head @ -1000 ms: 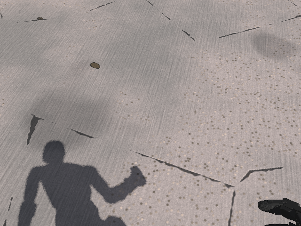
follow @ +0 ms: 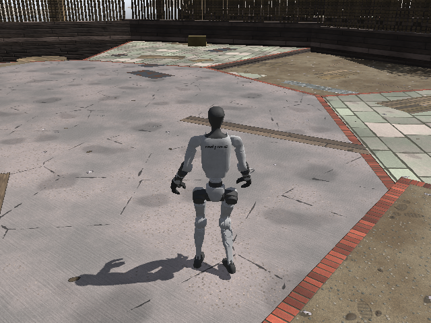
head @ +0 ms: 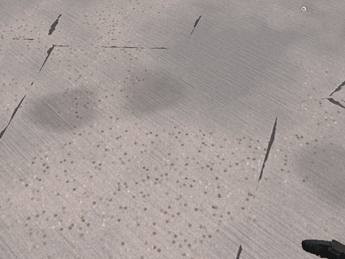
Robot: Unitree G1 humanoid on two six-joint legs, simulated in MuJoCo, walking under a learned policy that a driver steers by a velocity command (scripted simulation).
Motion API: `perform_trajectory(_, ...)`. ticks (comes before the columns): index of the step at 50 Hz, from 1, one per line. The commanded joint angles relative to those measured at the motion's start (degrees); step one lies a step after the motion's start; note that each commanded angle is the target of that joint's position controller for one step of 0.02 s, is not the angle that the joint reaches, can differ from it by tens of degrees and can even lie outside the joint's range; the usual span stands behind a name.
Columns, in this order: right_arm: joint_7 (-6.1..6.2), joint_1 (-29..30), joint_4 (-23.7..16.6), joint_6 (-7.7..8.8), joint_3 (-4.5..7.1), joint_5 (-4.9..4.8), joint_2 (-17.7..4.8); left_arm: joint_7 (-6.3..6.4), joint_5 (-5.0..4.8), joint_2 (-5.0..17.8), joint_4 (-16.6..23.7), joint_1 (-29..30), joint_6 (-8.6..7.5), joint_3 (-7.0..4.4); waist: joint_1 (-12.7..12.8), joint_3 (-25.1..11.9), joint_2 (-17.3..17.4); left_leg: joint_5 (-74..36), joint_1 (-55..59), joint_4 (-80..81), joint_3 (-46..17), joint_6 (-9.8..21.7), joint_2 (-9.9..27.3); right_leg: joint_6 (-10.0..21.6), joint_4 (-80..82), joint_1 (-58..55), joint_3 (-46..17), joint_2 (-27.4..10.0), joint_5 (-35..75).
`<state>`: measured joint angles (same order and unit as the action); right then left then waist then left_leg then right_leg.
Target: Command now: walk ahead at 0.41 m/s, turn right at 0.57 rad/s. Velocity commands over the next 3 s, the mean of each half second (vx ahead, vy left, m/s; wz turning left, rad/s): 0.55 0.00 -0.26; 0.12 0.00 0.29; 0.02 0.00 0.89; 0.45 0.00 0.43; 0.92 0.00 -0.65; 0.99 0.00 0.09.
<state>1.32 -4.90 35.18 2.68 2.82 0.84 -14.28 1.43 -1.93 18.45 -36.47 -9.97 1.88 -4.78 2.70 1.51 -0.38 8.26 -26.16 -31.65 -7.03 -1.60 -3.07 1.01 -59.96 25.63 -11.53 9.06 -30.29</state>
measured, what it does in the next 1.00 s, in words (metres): walks ahead: right foot, then left foot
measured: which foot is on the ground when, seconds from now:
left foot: down 0.00-0.30, up 0.32-0.64, down 0.66-1.00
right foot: up 0.00-0.28, down 0.30-0.70, up 0.72-1.00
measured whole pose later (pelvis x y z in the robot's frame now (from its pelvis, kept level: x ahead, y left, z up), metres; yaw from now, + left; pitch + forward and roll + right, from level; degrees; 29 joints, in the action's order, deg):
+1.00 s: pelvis +0.31 -0.03 +0.01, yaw +6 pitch +2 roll +0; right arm 1.4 -10.0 37.2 -2.4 4.9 -0.6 -17.8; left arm 2.0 0.1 16.0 -40.5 -7.3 -0.2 -2.3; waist -2.4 3.3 1.2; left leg 3.2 -24.9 -26.4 -9.8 1.4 -6.9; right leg -3.3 -41.7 27.0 -8.1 1.9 -19.0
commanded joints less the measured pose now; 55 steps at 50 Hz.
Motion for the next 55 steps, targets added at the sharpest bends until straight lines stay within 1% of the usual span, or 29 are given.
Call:
perform_trajectory(1, 0.21, -5.35, -3.5, -0.01, 2.66, -0.34, -8.66, -0.25, 1.08, 6.76, 2.4, -3.77, -0.89, -1.28, -3.11, -9.07, 8.06, 34.42, 21.94, 16.14, -26.69, 9.32, 18.36, -2.63, -14.85, 18.19, 7.04, -7.76, 4.04)
perform_trajectory(3, -0.05, -7.64, -1.61, 0.57, 3.02, -0.3, -10.38, -0.83, 1.77, 3.63, 2.82, -2.54, -2.1, -0.36, -3.51, -4.13, 7.37, 31.76, 13.68, 18.86, -19.8, 8.53, 14.44, -1.67, -11.68, 14.56, 8.85, -8.89, 7.35)
perform_trajectory(5, -0.48, -9.08, -0.55, 1.34, 2.84, -0.72, -9.28, -0.87, 1.69, 1.72, 2.77, -1.89, -3.56, 0.28, -4.03, -3.46, 8.05, 28.28, 11.93, 20.29, -16.42, 9.42, 13.09, -0.53, -6.74, 12.09, 10.41, -9.7, 9.81)
perform_trajectory(6, -1.41, -11.91, 1.7, 0.22, 2.76, 2.27, -9.99, -3.34, 7.46, 2.0, 4.16, 1.04, -2.77, 0.96, -4.71, -3.43, 3.17, 26.83, 8.79, 21.29, -14.78, 9.91, 12.4, 0.39, -4.1, 9.34, 10.53, -7.84, 9.98)
perform_trajectory(8, -2.36, -10.69, 1.89, -0.3, 3.18, 1.23, -10.51, -5.23, 5.58, 0.93, 4.27, -0.11, -2.51, 1.42, -3.53, -3.45, 9.79, 24.77, 8.55, 22.54, -11.87, 10.29, 12.41, 1.05, 5.06, 5.87, 11.31, -8.51, 10.04)
perform_trajectory(10, -3.05, -8.53, 1.54, -0.6, 3.23, 0.39, -10.4, -5.36, 4.09, 1.48, 3.42, -1.55, -2.76, 1.63, -2.63, -2.99, 12.46, 22.38, 4.32, 23.08, -8.31, 9.77, 11.79, 1.25, 15.65, -3.06, 12.85, -8.42, 9.27)
perform_trajectory(12, -3.28, -9.8, 2.26, -1.31, 3.42, 0.22, -10.83, -4.43, 3.75, 1.86, 3.5, -1.84, -3.07, 1.82, -2.33, -1.47, 11.78, 22.35, 1.05, 21.87, -7.48, 10.26, 12.96, 1.85, 24.22, -10.54, 15.29, -7.76, 8.25)
perform_trajectory(14, -2.95, -11.98, 3.42, -1.93, 2.96, 0.1, -9.12, -2.99, 4.15, 0.99, 0.91, -8.42, -4.1, 2.09, 0.79, -0.97, 5.58, 24.86, -6.18, 14.16, -4.96, 9.38, 10.59, 3.18, 33.79, -24.67, 17.02, -5.75, 13.58)
perform_trajectory(15, -2.73, -12.52, 3.31, -1.38, 1.98, 0.89, -5.74, -2.38, 4.35, 2.17, -1.15, -15.29, -5.14, 1.7, 3.51, -3.35, -0.22, 22.43, -11.63, 3.19, -1.57, 7.53, 6.84, 3.7, 36.74, -34.67, 9.73, -10.18, 9.5)
perform_trajectory(16, -2.88, -11.39, 0.62, -0.23, 0.03, 0.74, 0.63, -1.64, 5.35, 7.84, -0.7, -20.68, -5.85, 0.79, 5.26, -7.2, -13.43, 22.81, -18.95, -17.06, 6.96, 4.25, 1.14, 6.8, 48.01, -40.0, -16.24, -28.0, -10.83)
perform_trajectory(17, -1.32, -5.53, -2.29, 2.73, 1.3, -3.79, -5.22, -1.03, 0.5, 10.97, -2.15, -21.35, -6.78, -0.96, 4.74, -0.98, -5.14, 19.65, -30.37, -27.64, 2.98, 3.92, 2.68, 16.22, 48.6, -35.19, -30.28, -33.21, -6.66)
perform_trajectory(18, -1.04, -5.93, -2.35, 4.13, 1.44, -4.25, -6.86, -0.78, 0.14, 9.44, -2.0, -18.91, -7.3, -0.47, 2.88, 1.1, -3.02, 16.19, -33.11, -32.7, 1.66, 3.48, 5.25, 17.98, 47.57, -34.89, -27.62, -32.92, 1.42)
perform_trajectory(21, -1.6, -8.08, 0.13, 3.7, 1.79, -0.74, -8.21, -1.08, 2.23, 3.64, -0.54, -9.58, -6.47, 1.38, -1.54, 0.4, -4.43, 8.62, -25.52, -31.22, 3.73, 0.9, 8.41, 13.37, 45.92, -28.0, -7.64, -24.43, 33.62)
perform_trajectory(25, -2.64, -4.18, 0.28, 2.23, -0.39, -0.83, -2.59, -0.35, 1.94, 2.68, -2.74, -7.38, -5.12, 1.72, -2.28, 0.62, -4.87, -3.16, -11.39, -16.01, 8.65, -1.1, 5.86, 9.39, 45.65, -17.39, 7.79, -17.02, 53.84)
perform_trajectory(28, -3.36, 0.91, -0.78, 2.3, -0.71, -1.03, -2.44, 0.1, 1.32, 4.8, -6.0, -11.88, -4.73, 1.04, -0.09, -1.26, -6.23, -12.4, -2.72, -3.71, 8.95, -0.1, 2.92, 8.37, 44.13, -17.61, 8.58, -16.95, 52.37)
perform_trajectory(31, -3.86, -0.13, -0.42, 2.27, 0.37, -0.59, -5.34, 0.08, 0.69, 5.88, -6.87, -10.03, -4.74, 0.46, -2.01, -2.88, -6.16, -12.17, 1.05, 1.49, 6.54, 2.83, 2.91, 7.06, 39.49, -21.32, 5.75, -19.51, 50.63)
perform_trajectory(33, -3.5, -5.34, 1.67, 2.42, 1.32, 0.28, -6.91, -0.02, 0.71, 5.44, -7.06, -9.24, -4.69, 0.42, -4.97, -5.88, -4.21, -17.5, 10.71, 6.22, 8.21, 5.27, 1.27, 4.94, 31.16, -21.28, 6.61, -16.6, 53.04)
perform_trajectory(34, -3.08, -9.11, 2.39, 2.44, 2.02, 0.33, -9.72, 0.0, 1.87, 4.4, -6.74, -10.33, -4.89, 0.65, -6.03, -9.98, 0.02, -37.36, 19.94, 3.95, 5.23, 7.18, 5.11, 2.28, 22.41, -17.8, 9.81, -13.01, 46.22)
perform_trajectory(35, -2.74, -12.18, 2.17, 1.91, 2.3, 1.68, -12.85, -0.24, 3.08, 0.77, -6.85, -18.08, -5.33, 1.86, -3.95, -19.49, 10.87, -54.8, 40.23, -1.04, -10.26, 17.24, 18.74, -1.99, 3.46, -2.14, 11.05, -8.46, 20.73)
perform_trajectory(36, -2.72, -13.62, 2.47, 1.11, 1.64, 0.39, -9.85, -0.72, 3.07, 1.42, -7.53, -18.86, -5.03, 2.24, -5.08, -27.66, 15.23, -52.51, 44.11, 3.07, -23.53, 23.71, 24.4, -4.46, -8.42, 2.59, 6.95, -5.02, -7.88)
perform_trajectory(37, -2.95, -10.48, 0.99, 0.22, 1.99, -1.07, -10.6, -0.93, 1.92, 5.89, -6.27, -15.22, -4.37, 0.91, -5.57, -24.16, 10.12, -34.21, 38.93, 7.08, -23.97, 22.42, 22.19, -4.77, -13.81, 6.12, 4.65, -6.68, -7.49)
perform_trajectory(39, -2.39, -3.89, -0.4, -1.18, 2.36, -1.7, -10.78, 0.12, 1.45, 5.38, -4.15, -7.48, -2.56, 0.6, -4.3, -9.82, 3.65, -10.06, 22.99, 12.85, -19.27, 18.45, 17.92, -4.6, -12.84, 11.53, 6.2, -8.67, -1.02)
perform_trajectory(41, -1.72, -0.52, -1.59, -2.1, 2.51, -1.04, -10.44, 1.27, 2.05, 4.06, -3.33, -6.9, -1.21, 0.63, -1.52, -5.16, 4.88, -0.03, 9.7, 16.45, -16.21, 15.43, 13.48, -4.02, -2.63, 5.32, 6.0, -9.79, 3.56)
perform_trajectory(43, -1.17, 0.21, -2.4, -2.73, 2.96, -0.33, -10.45, 1.73, 2.4, 2.12, -3.41, -7.34, -1.47, 1.05, -0.86, -5.86, 7.77, 0.16, 5.46, 16.93, -14.37, 14.91, 10.62, -4.19, 5.15, 0.44, 7.15, -7.66, 4.88)
perform_trajectory(51, 1.06, 0.06, -4.07, -5.22, 4.8, -2.06, -12.54, -0.02, 1.66, 3.31, -2.6, -4.55, -3.19, 0.28, -0.81, -8.01, 9.67, 12.39, 2.65, 14.46, -21.53, 10.42, 7.51, -3.49, 27.45, -10.58, 5.84, -5.24, 16.51)
perform_trajectory(52, 1.15, -0.13, -4.18, -5.54, 4.7, -2.39, -11.91, -0.1, 1.54, 4.07, -3.21, -6.36, -3.38, -0.25, 0.16, -7.72, 8.94, 15.26, -0.35, 12.51, -20.99, 8.44, 5.57, -2.53, 33.07, -15.86, 5.97, -6.72, 19.22)
perform_trajectory(53, 0.98, -2.06, -4.09, -5.66, 4.06, -2.54, -9.53, 0.36, 2.11, 7.75, -3.14, -8.55, -3.28, -1.37, 0.2, -8.22, 3.27, 22.31, -6.24, 3.98, -16.73, 5.06, 1.6, 0.95, 39.63, -22.05, -1.21, -16.03, 14.54)
perform_trajectory(54, 0.47, -2.1, -6.02, -5.18, 3.65, -2.97, -6.77, 0.64, 4.34, 12.15, -2.75, -5.54, -2.56, -2.38, -2.45, -6.46, -16.63, 24.58, -13.74, -13.79, -1.95, 2.19, -7.37, 8.79, 46.81, -18.46, -18.45, -28.87, 8.24)
perform_trajectory(55, 0.11, -4.81, -4.92, -4.37, 4.9, -1.99, -11.58, 0.79, 6.14, 8.95, 0.21, 0.66, -2.84, -1.39, -4.16, -4.85, -15.05, 21.85, -13.85, -25.86, -2.49, 0.43, -1.65, 11.49, 47.83, -13.71, -19.96, -31.62, 10.14)
Next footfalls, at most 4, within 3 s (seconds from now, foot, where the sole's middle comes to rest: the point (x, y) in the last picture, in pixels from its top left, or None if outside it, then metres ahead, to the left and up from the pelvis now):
0.30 right None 0.14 -0.11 -0.76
0.66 left None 0.45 0.07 -0.76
1.04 right None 0.43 -0.15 -0.76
1.50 left None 0.27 0.07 -0.76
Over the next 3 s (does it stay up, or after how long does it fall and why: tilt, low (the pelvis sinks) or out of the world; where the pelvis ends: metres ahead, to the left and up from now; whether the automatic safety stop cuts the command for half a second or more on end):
stays up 1.22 0.39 0.01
